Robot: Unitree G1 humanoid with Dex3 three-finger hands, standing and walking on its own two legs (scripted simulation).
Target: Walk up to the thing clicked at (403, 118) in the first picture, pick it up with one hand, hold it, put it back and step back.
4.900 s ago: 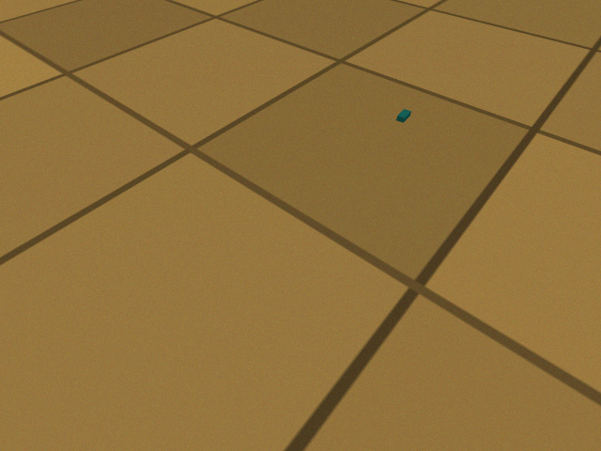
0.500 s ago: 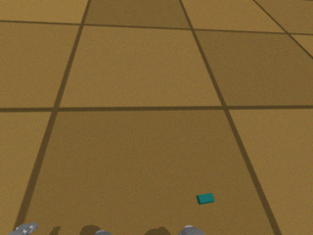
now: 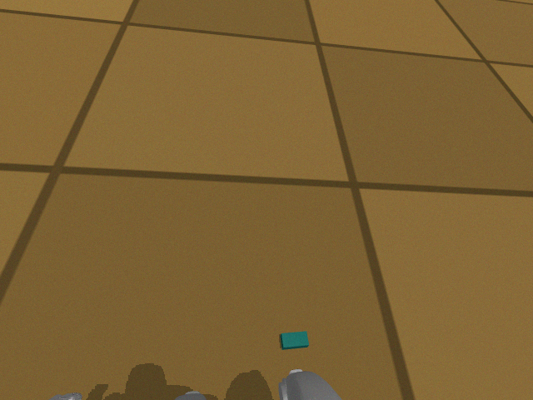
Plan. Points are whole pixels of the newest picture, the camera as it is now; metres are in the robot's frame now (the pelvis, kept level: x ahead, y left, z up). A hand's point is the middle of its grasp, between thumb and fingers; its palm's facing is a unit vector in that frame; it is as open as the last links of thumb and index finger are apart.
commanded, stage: walk up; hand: left
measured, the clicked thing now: (294, 340) +0.41 -0.17 -0.73
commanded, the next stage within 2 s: none
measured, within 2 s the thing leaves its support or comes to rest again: neither
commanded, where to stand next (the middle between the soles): +0.07 -0.45 m, yaw +5 degrees
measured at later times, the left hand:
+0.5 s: hand out of the picture +0.08 +0.06 -0.16, palm faces -0.05 -0.94 -0.35, open 7.4 cm
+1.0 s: hand out of the picture +0.04 -0.18 -0.16, palm faces -0.01 -0.94 -0.35, open 7.4 cm
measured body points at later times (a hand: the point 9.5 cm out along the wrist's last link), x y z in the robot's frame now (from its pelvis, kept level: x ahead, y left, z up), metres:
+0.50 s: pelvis -0.01 -0.22 -0.01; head +0.04 -0.19 +0.43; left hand +0.09 +0.11 -0.14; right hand +0.02 -0.57 -0.10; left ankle +0.04 -0.13 -0.72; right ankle +0.02 -0.32 -0.70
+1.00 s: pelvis -0.04 -0.45 -0.02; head +0.01 -0.44 +0.43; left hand +0.04 -0.13 -0.13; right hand +0.03 -0.82 -0.10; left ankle +0.00 -0.33 -0.67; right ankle +0.01 -0.56 -0.71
